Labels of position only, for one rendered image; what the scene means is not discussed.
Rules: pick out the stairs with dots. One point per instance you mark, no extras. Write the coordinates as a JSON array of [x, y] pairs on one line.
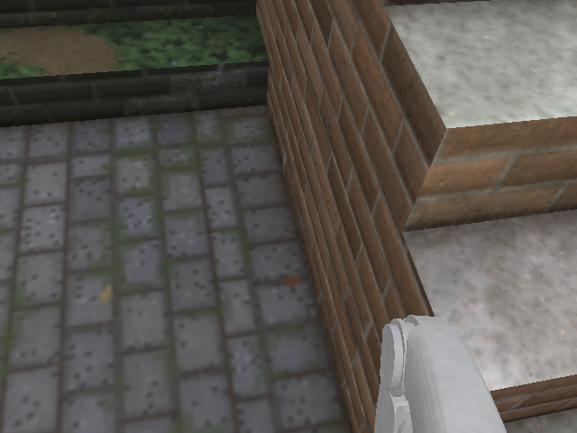
[[430, 153]]

